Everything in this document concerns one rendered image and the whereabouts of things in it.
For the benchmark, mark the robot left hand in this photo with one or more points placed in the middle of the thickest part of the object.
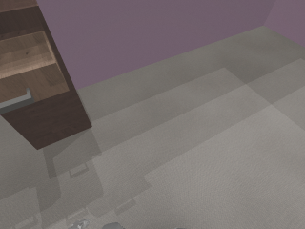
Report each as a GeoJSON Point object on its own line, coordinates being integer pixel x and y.
{"type": "Point", "coordinates": [80, 224]}

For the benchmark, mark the handle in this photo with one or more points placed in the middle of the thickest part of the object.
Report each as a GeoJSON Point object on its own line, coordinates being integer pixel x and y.
{"type": "Point", "coordinates": [17, 102]}

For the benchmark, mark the cabinet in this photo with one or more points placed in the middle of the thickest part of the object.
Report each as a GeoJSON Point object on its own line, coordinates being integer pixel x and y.
{"type": "Point", "coordinates": [52, 119]}

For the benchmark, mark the drawer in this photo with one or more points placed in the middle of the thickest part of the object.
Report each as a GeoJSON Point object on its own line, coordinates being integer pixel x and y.
{"type": "Point", "coordinates": [28, 61]}

